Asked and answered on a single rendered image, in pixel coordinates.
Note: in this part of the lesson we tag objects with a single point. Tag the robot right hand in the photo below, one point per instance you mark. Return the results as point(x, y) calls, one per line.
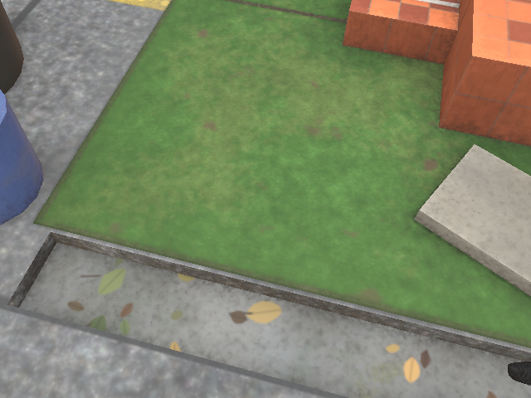
point(520, 371)

